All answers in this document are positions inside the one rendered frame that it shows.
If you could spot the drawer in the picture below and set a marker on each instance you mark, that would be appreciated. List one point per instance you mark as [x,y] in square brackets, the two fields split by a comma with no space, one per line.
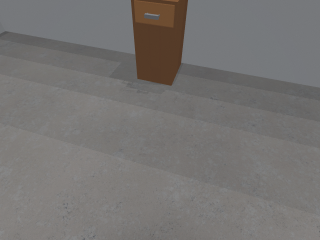
[166,12]

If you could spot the handle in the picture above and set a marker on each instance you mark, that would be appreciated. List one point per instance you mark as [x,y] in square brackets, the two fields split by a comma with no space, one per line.
[151,16]

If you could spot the cabinet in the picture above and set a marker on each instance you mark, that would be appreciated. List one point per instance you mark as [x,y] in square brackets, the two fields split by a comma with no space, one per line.
[158,49]

